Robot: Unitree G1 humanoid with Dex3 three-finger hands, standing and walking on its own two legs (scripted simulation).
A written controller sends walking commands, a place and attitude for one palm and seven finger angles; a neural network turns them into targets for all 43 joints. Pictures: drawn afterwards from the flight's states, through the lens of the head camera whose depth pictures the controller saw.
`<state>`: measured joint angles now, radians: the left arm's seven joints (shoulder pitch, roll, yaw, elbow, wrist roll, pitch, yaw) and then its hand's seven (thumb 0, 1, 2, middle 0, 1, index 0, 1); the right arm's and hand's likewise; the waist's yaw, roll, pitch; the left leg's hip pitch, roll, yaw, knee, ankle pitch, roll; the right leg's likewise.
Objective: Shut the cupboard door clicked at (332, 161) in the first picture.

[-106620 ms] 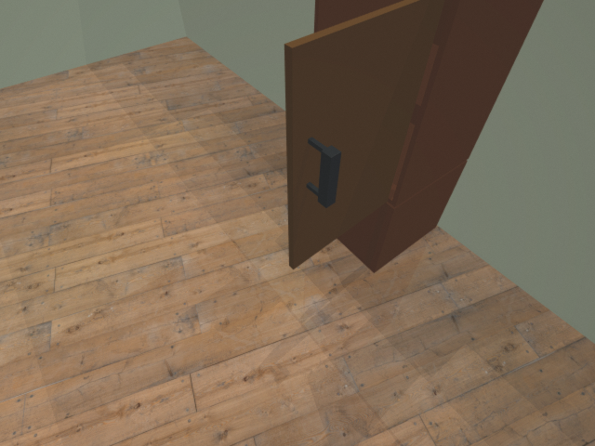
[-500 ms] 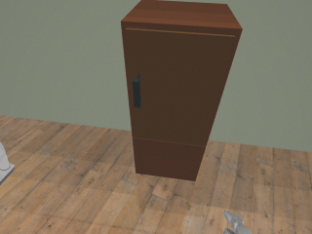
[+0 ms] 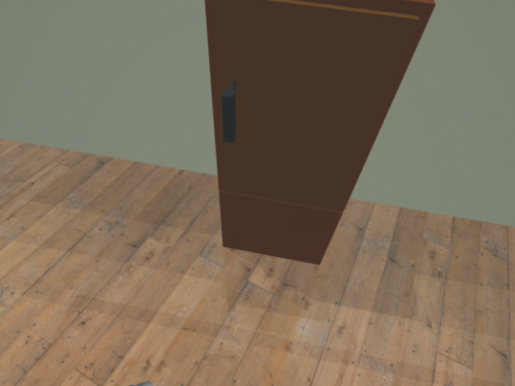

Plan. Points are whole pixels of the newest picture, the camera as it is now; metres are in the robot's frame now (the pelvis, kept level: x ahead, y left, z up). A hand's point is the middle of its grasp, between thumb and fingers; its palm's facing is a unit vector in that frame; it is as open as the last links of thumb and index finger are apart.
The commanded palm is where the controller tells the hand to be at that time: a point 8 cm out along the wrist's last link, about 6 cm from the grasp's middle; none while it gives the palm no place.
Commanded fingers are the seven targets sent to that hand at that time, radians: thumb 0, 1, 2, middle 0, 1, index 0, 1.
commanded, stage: let the arm hang, fingers relaxed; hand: left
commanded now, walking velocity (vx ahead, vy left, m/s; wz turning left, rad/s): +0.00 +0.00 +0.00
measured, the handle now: (231, 111) +0.71 +0.09 +0.01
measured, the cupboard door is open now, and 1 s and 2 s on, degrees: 0 0 0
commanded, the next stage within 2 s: look to check the result in 0.74 s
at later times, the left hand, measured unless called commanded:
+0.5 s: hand out of the picture -0.03 +0.18 -0.17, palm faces +0.02 -0.99 -0.16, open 7.4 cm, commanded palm none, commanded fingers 0.00 0.90 0.90 -0.20 -0.30 -0.20 -0.30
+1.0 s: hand out of the picture -0.03 +0.19 -0.17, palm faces +0.02 -0.99 -0.17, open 7.4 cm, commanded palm none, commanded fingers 0.00 0.90 0.90 -0.20 -0.30 -0.20 -0.30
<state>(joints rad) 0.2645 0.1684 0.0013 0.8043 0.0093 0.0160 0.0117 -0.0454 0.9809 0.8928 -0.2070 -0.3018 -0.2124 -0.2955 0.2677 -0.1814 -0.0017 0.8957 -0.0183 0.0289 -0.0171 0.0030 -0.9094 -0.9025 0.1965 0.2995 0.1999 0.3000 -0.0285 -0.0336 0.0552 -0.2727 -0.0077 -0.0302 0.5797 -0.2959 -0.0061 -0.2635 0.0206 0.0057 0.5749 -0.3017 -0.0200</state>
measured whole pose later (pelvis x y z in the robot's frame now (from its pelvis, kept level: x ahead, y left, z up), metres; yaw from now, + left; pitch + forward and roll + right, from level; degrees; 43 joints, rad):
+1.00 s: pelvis -0.01 +0.03 +0.01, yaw -1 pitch -2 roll +0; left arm 0.33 0.14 0.01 1.13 0.02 0.00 0.03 0.00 0.91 0.89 -0.19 -0.30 -0.20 -0.29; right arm 0.32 -0.12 0.00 1.11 -0.01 0.00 -0.04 0.00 -0.91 -0.90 0.20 0.30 0.20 0.30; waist 0.00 -0.01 0.03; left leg -0.20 -0.04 0.00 0.43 -0.21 0.03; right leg -0.19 -0.01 0.04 0.43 -0.20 0.02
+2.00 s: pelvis +0.02 +0.02 +0.01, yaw -1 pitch -2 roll +0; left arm 0.30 0.14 0.01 1.14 0.02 -0.01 0.03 0.00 0.91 0.89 -0.20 -0.30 -0.20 -0.29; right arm 0.28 -0.14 0.00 1.13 -0.01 -0.01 -0.04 0.00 -0.91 -0.90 0.20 0.30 0.20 0.30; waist 0.00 -0.01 0.05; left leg -0.14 -0.03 -0.01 0.40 -0.23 0.03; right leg -0.13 -0.01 0.03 0.39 -0.23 0.02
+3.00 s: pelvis +0.02 +0.01 +0.01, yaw -1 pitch -2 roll +0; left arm 0.28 0.17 0.01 1.14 0.02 -0.01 0.02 0.00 0.91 0.89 -0.20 -0.30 -0.20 -0.29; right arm 0.26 -0.17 0.00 1.13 -0.01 -0.01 -0.04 0.00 -0.91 -0.90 0.20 0.30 0.20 0.30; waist 0.00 -0.01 0.05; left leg -0.12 -0.02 -0.01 0.37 -0.22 0.02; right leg -0.11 0.00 0.03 0.37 -0.23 0.00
